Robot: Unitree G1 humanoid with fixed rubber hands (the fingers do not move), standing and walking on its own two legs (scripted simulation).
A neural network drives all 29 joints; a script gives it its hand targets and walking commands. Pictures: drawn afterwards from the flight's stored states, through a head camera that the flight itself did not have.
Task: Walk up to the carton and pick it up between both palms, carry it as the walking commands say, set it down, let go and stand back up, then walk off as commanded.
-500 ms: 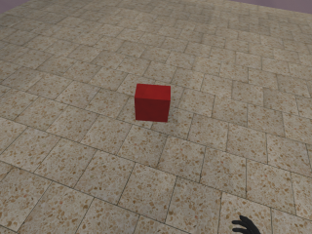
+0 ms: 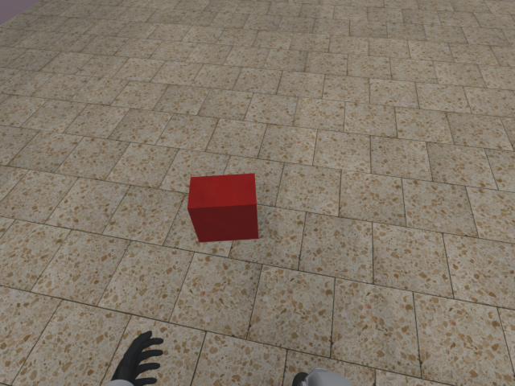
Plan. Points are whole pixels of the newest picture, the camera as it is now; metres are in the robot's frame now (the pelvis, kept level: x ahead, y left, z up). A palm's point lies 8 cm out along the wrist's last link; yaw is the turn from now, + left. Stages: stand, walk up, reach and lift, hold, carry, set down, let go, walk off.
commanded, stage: walk up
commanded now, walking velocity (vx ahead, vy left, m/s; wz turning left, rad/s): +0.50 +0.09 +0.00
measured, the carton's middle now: (225, 209) +0.87 +0.10 -0.62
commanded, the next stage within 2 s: none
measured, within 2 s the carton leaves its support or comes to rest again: neither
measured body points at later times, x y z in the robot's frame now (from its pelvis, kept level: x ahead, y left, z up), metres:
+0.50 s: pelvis +0.22 +0.07 +0.01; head +0.25 +0.08 +0.46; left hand +0.12 +0.30 -0.14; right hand +0.39 -0.16 -0.11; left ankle +0.32 +0.19 -0.72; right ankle +0.12 -0.10 -0.71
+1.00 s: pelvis +0.36 +0.03 +0.02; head +0.38 +0.03 +0.47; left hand +0.47 +0.27 -0.12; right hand +0.28 -0.20 -0.13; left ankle +0.32 +0.19 -0.72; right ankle +0.42 -0.09 -0.72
